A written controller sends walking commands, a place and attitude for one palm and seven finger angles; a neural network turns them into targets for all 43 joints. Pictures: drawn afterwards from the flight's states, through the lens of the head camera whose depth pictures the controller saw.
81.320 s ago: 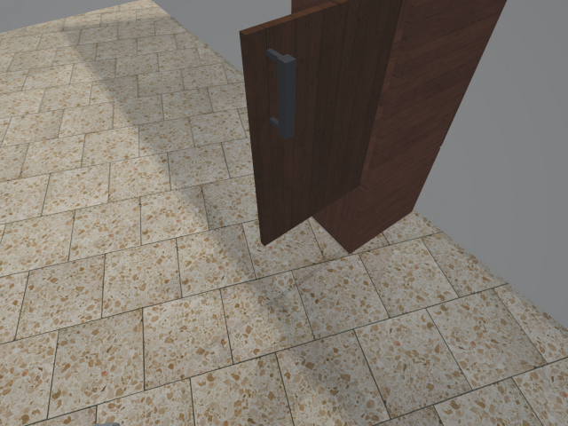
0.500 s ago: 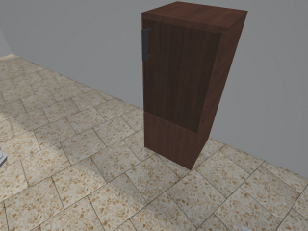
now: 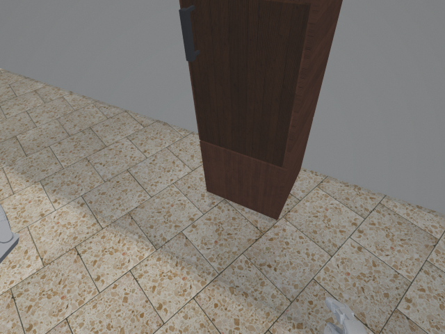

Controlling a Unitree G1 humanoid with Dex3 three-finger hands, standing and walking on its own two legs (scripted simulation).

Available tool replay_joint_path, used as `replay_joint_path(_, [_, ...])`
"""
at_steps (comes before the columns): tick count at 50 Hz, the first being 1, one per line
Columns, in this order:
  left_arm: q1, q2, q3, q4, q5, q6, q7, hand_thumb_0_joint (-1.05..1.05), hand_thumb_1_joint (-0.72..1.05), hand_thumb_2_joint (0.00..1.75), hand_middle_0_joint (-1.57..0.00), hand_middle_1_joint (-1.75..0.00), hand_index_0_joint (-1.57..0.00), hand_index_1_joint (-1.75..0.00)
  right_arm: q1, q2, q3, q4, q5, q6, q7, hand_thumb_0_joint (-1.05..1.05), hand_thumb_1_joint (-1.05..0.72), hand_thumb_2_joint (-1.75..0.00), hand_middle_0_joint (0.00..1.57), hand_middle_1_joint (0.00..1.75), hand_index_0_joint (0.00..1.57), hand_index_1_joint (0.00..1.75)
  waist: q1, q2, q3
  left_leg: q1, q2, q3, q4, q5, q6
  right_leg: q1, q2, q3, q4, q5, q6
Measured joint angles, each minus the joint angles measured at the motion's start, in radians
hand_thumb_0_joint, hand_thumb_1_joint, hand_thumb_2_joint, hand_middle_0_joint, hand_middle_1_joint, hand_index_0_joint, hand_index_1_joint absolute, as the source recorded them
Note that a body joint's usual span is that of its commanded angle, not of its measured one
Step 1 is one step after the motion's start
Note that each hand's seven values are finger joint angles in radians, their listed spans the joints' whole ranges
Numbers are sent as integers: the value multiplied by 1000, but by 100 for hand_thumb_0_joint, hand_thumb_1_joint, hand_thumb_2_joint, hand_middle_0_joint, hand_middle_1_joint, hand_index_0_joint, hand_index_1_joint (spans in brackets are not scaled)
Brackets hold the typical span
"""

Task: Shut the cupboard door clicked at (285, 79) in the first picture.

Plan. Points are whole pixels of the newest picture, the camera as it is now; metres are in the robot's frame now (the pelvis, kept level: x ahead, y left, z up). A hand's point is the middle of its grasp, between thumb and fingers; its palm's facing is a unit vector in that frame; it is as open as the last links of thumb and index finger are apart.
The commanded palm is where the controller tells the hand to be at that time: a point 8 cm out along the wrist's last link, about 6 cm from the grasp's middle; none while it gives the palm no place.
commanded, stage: stop stepping back and stand still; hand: left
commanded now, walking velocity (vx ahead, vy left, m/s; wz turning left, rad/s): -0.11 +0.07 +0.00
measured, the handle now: (191, 33) +0.93 +0.14 +0.14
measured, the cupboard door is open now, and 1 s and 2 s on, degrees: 0 0 0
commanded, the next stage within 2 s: let the arm hang, fingers relaxed in 0.14 s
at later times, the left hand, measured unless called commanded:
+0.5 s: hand out of the picture +0.12 +0.20 -0.13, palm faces -0.03 -0.96 -0.27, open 7.4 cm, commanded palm none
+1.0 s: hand out of the picture -0.03 +0.22 -0.16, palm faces +0.05 -0.97 -0.23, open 7.4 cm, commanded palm none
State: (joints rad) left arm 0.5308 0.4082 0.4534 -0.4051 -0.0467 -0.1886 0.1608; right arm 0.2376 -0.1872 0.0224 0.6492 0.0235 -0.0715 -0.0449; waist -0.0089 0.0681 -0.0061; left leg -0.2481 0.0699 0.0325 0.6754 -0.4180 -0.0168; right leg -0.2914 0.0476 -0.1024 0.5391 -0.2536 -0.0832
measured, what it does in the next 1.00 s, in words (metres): stands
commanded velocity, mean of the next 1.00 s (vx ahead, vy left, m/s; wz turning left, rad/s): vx -0.01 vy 0.00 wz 0.00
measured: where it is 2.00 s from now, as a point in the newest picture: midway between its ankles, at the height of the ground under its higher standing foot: outside the picture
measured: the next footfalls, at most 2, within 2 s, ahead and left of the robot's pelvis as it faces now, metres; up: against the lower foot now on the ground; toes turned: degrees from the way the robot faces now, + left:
none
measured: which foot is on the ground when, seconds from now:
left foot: down 0.00-1.00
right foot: down 0.00-1.00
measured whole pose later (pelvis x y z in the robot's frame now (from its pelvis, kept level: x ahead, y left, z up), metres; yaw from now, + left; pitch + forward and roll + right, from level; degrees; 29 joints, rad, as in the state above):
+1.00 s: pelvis -0.01 +0.03 +0.01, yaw -1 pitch -1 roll +0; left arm 0.34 0.17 0.03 1.12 0.02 0.02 0.03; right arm 0.35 -0.14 0.02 1.09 -0.02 0.02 -0.02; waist 0.00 0.03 0.01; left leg -0.21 -0.01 0.04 0.44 -0.21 0.02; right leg -0.22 0.01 -0.07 0.41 -0.18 -0.03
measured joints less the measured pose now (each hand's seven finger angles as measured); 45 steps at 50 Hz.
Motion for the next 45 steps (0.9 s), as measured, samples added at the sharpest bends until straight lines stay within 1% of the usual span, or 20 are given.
replay_joint_path(2, [17,-34,-39,14,6,10,-4,1,89,90,-21,-30,-20,-30,-11,-12,-10,8,2,18,-2,1,-90,-90,20,30,20,30,9,-13,9,-37,-37,-15,75,-42,11,1,-8,16,-22,12,2])
replay_joint_path(3, [25,-43,-54,10,10,15,-4,1,89,90,-21,-30,-20,-30,-14,-16,-12,9,1,22,-5,1,-90,-90,20,30,20,30,12,-28,17,-45,-51,-15,80,-47,15,4,-14,22,-31,18,2])
replay_joint_path(5, [36,-46,-74,-17,18,22,-1,2,89,90,-21,-30,-21,-30,-17,-21,-11,2,-3,25,-18,1,-90,-90,20,30,20,30,12,-61,34,-44,-63,-12,22,-17,20,10,-24,24,-39,22,0])
replay_joint_path(7, [40,-36,-78,-66,18,19,7,2,89,90,-22,-30,-21,-30,-18,-32,-12,-13,-11,23,-31,1,-90,-90,20,30,20,30,8,-77,53,-21,-60,-17,-93,89,22,15,-23,13,-30,14,1])
replay_joint_path(8, [42,-29,-77,-96,17,15,12,2,89,90,-22,-30,-21,-30,-18,-41,-16,-22,-13,19,-36,1,-90,-90,20,30,20,30,7,-71,60,-5,-51,-26,-150,167,25,17,-13,4,-19,6,2])
replay_joint_path(10, [37,-4,-64,-140,14,3,19,2,89,90,-22,-30,-21,-30,-28,-41,-28,-18,-14,16,-44,1,-90,-90,20,30,20,30,13,-83,68,11,-45,-26,-158,175,3,26,-9,4,-3,-8,6])
replay_joint_path(12, [47,17,-41,-157,10,-15,21,2,88,90,-22,-30,-21,-30,-30,-38,-31,-20,-7,16,-44,1,-90,-90,20,30,20,30,17,-91,47,20,-41,-16,-161,150,-7,38,-5,14,-24,-2,11])
replay_joint_path(13, [23,27,-55,-109,28,-30,7,2,89,90,-22,-30,-21,-30,-32,-47,-40,-5,-8,-7,-25,1,-90,-90,20,30,20,30,14,-81,28,2,-42,-21,-147,145,-5,32,-6,10,-30,2,13])
replay_joint_path(14, [-28,30,-96,-18,44,-19,-24,1,89,90,-21,-30,-21,-30,-40,-68,-47,16,-10,-19,-1,1,-90,-90,20,30,19,30,17,-60,10,-16,-46,-26,-131,139,-2,21,-10,4,-23,1,15])
replay_joint_path(17, [-172,-18,-239,349,68,106,-104,0,89,90,-21,-30,-20,-30,-89,-128,-53,75,-21,-2,41,1,-90,-90,20,30,19,30,16,8,-25,-49,-61,-25,-98,123,12,-17,-28,4,21,-15,24])
replay_joint_path(19, [-238,-64,-315,591,76,176,-135,0,90,90,-20,-29,-20,-30,-115,-141,-48,98,-27,18,49,1,-90,-90,20,30,20,30,7,28,-27,-62,-71,-17,-85,122,21,-38,-39,12,49,-24,30])
replay_joint_path(22, [-283,-129,-401,859,82,231,-159,1,90,90,-20,-29,-19,-30,-118,-120,-33,115,-34,47,53,1,-90,-90,20,30,20,30,-11,4,0,-65,-82,-8,-85,130,24,-53,-50,20,74,-29,28])
replay_joint_path(24, [-289,-172,-438,985,81,245,-162,1,91,90,-20,-29,-19,-30,-97,-91,-20,134,-39,66,53,1,-91,-90,20,30,20,30,-19,-35,24,-60,-85,-10,-91,138,22,-51,-54,18,77,-27,25])
replay_joint_path(26, [-283,-212,-464,1090,78,252,-161,1,91,90,-20,-29,-19,-30,-66,-60,-6,166,-44,84,54,0,-91,-90,20,30,20,30,-20,-76,45,-52,-84,-16,-101,147,20,-41,-52,13,64,-19,23])
replay_joint_path(28, [-271,-247,-466,1176,65,250,-152,1,92,90,-20,-29,-20,-30,-30,-32,4,208,-47,97,52,0,-91,-90,20,30,20,30,-15,-106,59,-44,-78,-24,-114,156,17,-24,-45,4,36,-4,24])
replay_joint_path(29, [-273,-250,-440,1199,55,240,-136,-1,95,90,-21,-30,-20,-30,-9,-17,7,230,-49,102,49,0,-91,-90,20,30,20,30,-8,-116,63,-43,-74,-31,-120,161,16,-15,-41,-3,17,6,23])
replay_joint_path(31, [-276,-231,-429,1246,60,229,-133,-3,99,90,-21,-30,-20,-30,26,3,12,275,-50,112,45,1,-91,-90,20,30,20,30,7,-123,67,-36,-66,-41,-137,172,14,5,-32,-12,-24,28,22])
replay_joint_path(36, [-245,-209,-424,1367,65,225,-139,-2,98,90,-21,-30,-20,-30,86,20,-1,349,-49,123,33,1,-90,-90,20,30,20,30,11,-85,53,-12,-61,-38,-174,188,19,43,-23,-9,-95,66,27])
replay_joint_path(40, [-213,-208,-421,1442,65,223,-139,-1,95,90,-21,-29,-20,-30,109,22,-10,382,-46,116,28,1,-91,-90,20,30,20,30,8,-52,40,9,-66,-23,-203,198,28,57,-27,6,-118,78,36])
replay_joint_path(45, [-194,-216,-421,1498,63,216,-134,0,92,90,-20,-29,-20,-30,116,35,-9,414,-43,105,24,0,-91,-90,20,30,20,30,8,-36,29,27,-72,-8,-225,204,36,64,-33,22,-126,80,43])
